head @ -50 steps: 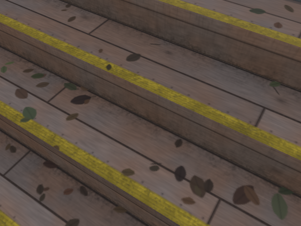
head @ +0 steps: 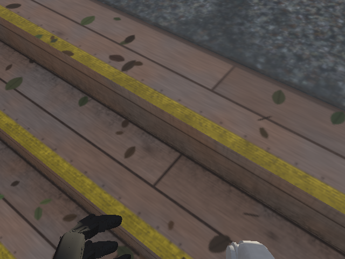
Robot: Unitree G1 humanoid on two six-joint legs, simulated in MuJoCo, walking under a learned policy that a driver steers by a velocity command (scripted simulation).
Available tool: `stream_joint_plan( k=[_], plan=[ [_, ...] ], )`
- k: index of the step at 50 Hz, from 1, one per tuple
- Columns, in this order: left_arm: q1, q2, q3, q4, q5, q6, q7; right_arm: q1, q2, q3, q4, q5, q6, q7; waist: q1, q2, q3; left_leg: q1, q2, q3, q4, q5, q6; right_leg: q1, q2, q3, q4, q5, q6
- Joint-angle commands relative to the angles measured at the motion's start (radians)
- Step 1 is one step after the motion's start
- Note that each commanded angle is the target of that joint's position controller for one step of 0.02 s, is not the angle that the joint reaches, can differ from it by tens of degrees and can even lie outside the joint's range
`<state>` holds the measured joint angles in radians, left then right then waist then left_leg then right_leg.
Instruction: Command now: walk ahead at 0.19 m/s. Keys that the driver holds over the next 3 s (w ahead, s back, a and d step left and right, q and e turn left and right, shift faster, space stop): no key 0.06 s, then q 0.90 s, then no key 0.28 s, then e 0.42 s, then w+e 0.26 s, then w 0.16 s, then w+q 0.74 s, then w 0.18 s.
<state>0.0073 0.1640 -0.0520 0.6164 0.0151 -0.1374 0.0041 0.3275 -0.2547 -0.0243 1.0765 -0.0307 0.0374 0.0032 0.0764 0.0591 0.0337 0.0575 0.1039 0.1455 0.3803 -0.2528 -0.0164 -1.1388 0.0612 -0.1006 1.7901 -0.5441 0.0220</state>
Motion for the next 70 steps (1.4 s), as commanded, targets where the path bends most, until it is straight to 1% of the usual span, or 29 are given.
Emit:
stream_joint_plan(
  k=[1, 2, 3, 4, 6, 9, 12, 15, 18, 19, 21, 23, 26, 28, 29, 31, 35, 36, 37, 38, 41, 47, 58, 61, 62, 63, 65, 66, 70],
  plan=[
    [0.936, 0.228, 0.09, 0.24, 0.059, 0.017, 0.063, -0.575, -0.254, -0.05, -0.318, 0.079, -0.086, -0.003, 0.47, -0.004, -0.295, -0.461, 0.072, -0.133, 0.432, 1.686, 0.021, 1.217, -0.032, 0.238, -0.929, 0.358, -0.066],
    [0.917, 0.249, 0.087, 0.301, 0.043, 0.038, 0.072, -0.571, -0.164, -0.021, -0.323, 0.066, -0.095, 0.003, 0.387, -0.268, -0.173, -0.335, -0.106, -0.099, 0.985, 0.326, -0.024, 1.114, -0.12, 0.395, -1.447, 0.909, -0.137],
    [0.584, 0.276, 0.098, 0.242, 0.067, 0.031, 0.075, -0.108, -0.03, -0.018, -0.246, 0.095, -0.119, 0.035, 0.024, -0.64, -0.412, -0.709, -0.325, -0.463, 1.533, -0.077, 0.004, 1.375, -0.383, 0.862, -1.259, 1.343, -0.319],
    [0.485, 0.172, 0.08, 0.172, 0.043, 0.041, 0.045, -0.06, -0.101, -0.026, -0.202, 0.069, -0.147, 0.069, 0.061, -0.344, -0.492, -0.715, -0.317, -0.568, 1.608, -0.086, 0.045, 1.392, -0.368, 0.772, -1.192, 1.427, -0.31],
    [0.416, 0.105, 0.083, 0.231, -0.024, 0.049, -0.006, -0.156, -0.052, -0.024, -0.255, 0.027, -0.16, 0.062, -0.006, -0.03, -0.142, -0.909, -0.306, -0.514, 1.555, -0.155, 0.067, 1.211, -0.319, 0.495, -1.197, 1.244, -0.166],
    [0.252, -0.015, 0.065, 0.22, -0.003, 0.062, -0.012, -0.192, 0.022, 0.012, -0.293, 0.074, -0.146, 0.051, -0.132, -0.055, 0.018, -0.962, -0.266, -0.329, 1.435, -0.222, 0.08, 0.981, -0.22, 0.145, -1.37, 1.147, -0.034],
    [0.036, 0.036, 0.07, 0.139, 0.018, 0.089, 0.049, -0.141, 0.015, 0.004, -0.37, 0.057, -0.085, 0.024, -0.237, -0.139, -0.001, -0.635, -0.265, -0.051, 0.985, 0.074, -0.034, 0.626, -0.07, -0.147, -1.454, 1.057, -0.061],
    [0.002, 0.176, 0.093, 0.059, 0.043, 0.076, 0.083, 0.027, -0.058, -0.032, -0.354, 0.018, -0.05, -0.05, -0.244, -0.226, -0.199, -0.356, -0.244, 0.0, 0.745, 0.325, -0.055, 0.733, -0.134, -0.147, -1.375, 1.47, -0.117],
    [0.017, 0.146, 0.077, -0.01, 0.022, 0.078, 0.077, 0.055, -0.186, -0.095, -0.343, 0.029, -0.012, -0.061, -0.202, -0.129, -0.223, -0.345, -0.228, -0.009, 0.45, 0.404, 0.024, 1.034, -0.164, -0.098, -1.123, 1.48, -0.11],
    [0.018, 0.131, 0.072, -0.02, -0.011, 0.059, 0.065, 0.085, -0.149, -0.095, -0.34, 0.039, -0.001, -0.048, -0.209, -0.106, -0.221, -0.292, -0.175, -0.037, 0.152, 0.589, 0.052, 1.081, -0.167, -0.081, -0.977, 1.28, -0.089],
    [-0.017, 0.062, 0.054, -0.067, -0.07, 0.026, 0.039, 0.165, 0.01, -0.029, -0.227, 0.019, -0.022, -0.01, -0.238, 0.302, 0.089, -0.271, -0.09, -0.11, -0.41, 0.966, 0.176, 0.682, 0.016, -0.084, -0.05, -0.277, 0.01],
    [-0.025, -0.112, 0.001, -0.191, -0.019, 0.005, 0.002, 0.345, 0.004, 0.01, -0.172, -0.084, -0.106, -0.016, -0.178, 0.175, -0.05, 0.1, 0.192, -0.568, 0.128, 1.654, 0.289, -0.014, 0.135, 0.216, 0.825, -0.426, -0.007],
    [0.048, -0.092, -0.021, -0.182, -0.011, 0.007, -0.05, 0.248, -0.104, -0.032, -0.211, 0.005, -0.041, -0.047, -0.078, -0.248, -0.235, 0.317, 0.209, -0.602, 0.111, 0.805, 0.244, -0.363, 0.003, 0.207, 0.926, -0.204, -0.045],
    [0.019, 0.005, -0.023, -0.264, -0.037, 0.047, -0.025, -0.099, -0.171, -0.028, -0.342, 0.04, -0.025, -0.084, 0.057, -0.114, -0.073, -0.234, 0.307, -0.765, -0.056, 0.605, 0.266, -0.117, -0.145, 0.324, 0.575, -0.195, 0.034],
    [-0.074, 0.071, -0.009, -0.301, -0.037, 0.066, -0.006, -0.175, -0.143, -0.017, -0.395, 0.024, -0.02, -0.082, 0.037, -0.208, -0.055, -0.456, 0.167, -0.616, -0.074, 0.521, 0.218, 0.085, -0.155, 0.254, 0.276, -0.103, 0.037],
    [-0.271, -0.016, -0.033, -0.399, 0.028, 0.075, 0.049, -0.054, -0.223, -0.065, -0.38, 0.079, -0.017, -0.069, -0.034, -0.098, -0.094, -0.637, 0.015, -0.487, -0.224, 0.542, 0.172, 0.458, -0.112, 0.014, -0.255, -0.003, -0.008],
    [0.069, 0.065, 0.043, -0.241, -0.012, 0.071, 0.061, 0.108, -0.211, -0.1, -0.311, 0.079, -0.005, -0.062, 0.027, 0.231, -0.348, -0.187, 0.025, -0.373, 0.09, 1.501, 0.154, 0.679, -0.053, 0.074, -0.553, 0.011, -0.072],
    [0.205, 0.183, 0.079, -0.2, -0.001, 0.065, 0.061, 0.032, -0.166, -0.095, -0.369, 0.041, -0.028, -0.057, 0.051, 0.007, -0.407, -0.274, -0.047, -0.324, 0.354, 1.317, 0.121, 0.835, -0.177, 0.38, -0.732, 0.411, -0.163],
    [0.26, 0.259, 0.1, -0.173, 0.055, 0.099, 0.061, 0.04, 0.014, -0.057, -0.424, 0.02, -0.03, -0.037, 0.035, -0.581, -0.458, -0.621, -0.273, -0.285, 0.806, -0.132, 0.012, 0.937, -0.51, 0.935, -1.287, 0.791, -0.403],
    [0.167, 0.172, 0.084, -0.205, 0.065, 0.102, 0.053, 0.087, -0.003, -0.073, -0.394, 0.015, -0.027, -0.005, -0.008, -0.459, -0.401, -0.654, -0.322, -0.471, 1.237, -0.377, -0.052, 0.765, -0.555, 1.129, -1.352, 0.633, -0.457],
    [-0.099, -0.027, 0.056, -0.138, -0.024, 0.128, 0.042, 0.074, -0.044, -0.054, -0.441, 0.027, 0.058, -0.066, -0.167, -0.164, 0.023, -0.778, -0.176, -0.263, 1.311, -0.123, -0.043, 0.42, -0.366, 0.49, -1.203, 0.011, -0.188],
    [0.164, 0.041, 0.088, -0.049, 0.013, 0.115, 0.098, -0.123, -0.069, -0.042, -0.555, 0.042, 0.03, -0.055, -0.073, -0.141, -0.051, -0.784, -0.144, -0.218, 1.099, 0.23, -0.036, 0.658, -0.365, 0.222, -1.059, 0.226, -0.181],
    [0.14, 0.188, 0.142, -0.064, -0.031, 0.142, 0.126, -0.114, -0.098, -0.047, -0.501, 0.098, 0.062, 0.043, -0.029, -0.196, -0.063, -0.249, -0.066, -0.065, 0.112, 0.326, 0.053, 0.478, -0.403, 0.199, -0.907, 0.005, -0.139],
    [0.194, 0.041, 0.105, 0.016, -0.014, 0.15, 0.128, 0.013, -0.069, -0.049, -0.41, 0.062, 0.044, 0.056, -0.055, -0.032, -0.082, -0.071, -0.05, -0.147, -0.136, 0.412, 0.111, 0.395, -0.237, -0.013, -0.389, -0.023, -0.06],
    [0.19, -0.041, 0.091, 0.011, 0.0, 0.153, 0.115, -0.023, -0.167, -0.054, -0.43, 0.006, 0.013, 0.063, -0.033, 0.213, -0.072, -0.038, 0.092, -0.305, 0.196, 1.184, 0.115, 0.097, -0.142, -0.065, 0.17, -0.34, 0.034],
    [0.257, -0.027, 0.09, 0.055, -0.032, 0.138, 0.105, 0.026, -0.211, -0.056, -0.417, -0.012, -0.004, 0.075, -0.052, 0.2, -0.195, -0.054, 0.213, -0.326, 0.232, 1.347, 0.157, 0.061, -0.107, 0.141, 0.414, -0.284, 0.059],
    [0.24, 0.008, 0.094, 0.075, -0.066, 0.136, 0.126, 0.032, -0.213, -0.055, -0.355, 0.004, 0.01, 0.084, -0.074, 0.15, -0.131, -0.175, 0.304, -0.462, -0.013, 0.246, 0.243, -0.053, -0.079, 0.234, 0.458, -0.174, 0.082],
    [0.15, 0.029, 0.1, 0.097, -0.053, 0.148, 0.143, -0.079, -0.094, -0.013, -0.377, 0.013, 0.017, 0.057, -0.084, 0.109, -0.019, -0.235, 0.256, -0.462, -0.09, -0.072, 0.204, -0.087, -0.079, 0.261, 0.476, -0.093, 0.091],
    [0.108, 0.014, 0.095, 0.093, -0.029, 0.171, 0.126, -0.107, -0.013, 0.052, -0.368, -0.005, -0.003, -0.042, -0.07, 0.023, 0.006, -0.204, 0.237, -0.449, -0.116, -0.086, 0.159, -0.037, -0.056, 0.281, 0.489, 0.036, 0.116]
  ],
)
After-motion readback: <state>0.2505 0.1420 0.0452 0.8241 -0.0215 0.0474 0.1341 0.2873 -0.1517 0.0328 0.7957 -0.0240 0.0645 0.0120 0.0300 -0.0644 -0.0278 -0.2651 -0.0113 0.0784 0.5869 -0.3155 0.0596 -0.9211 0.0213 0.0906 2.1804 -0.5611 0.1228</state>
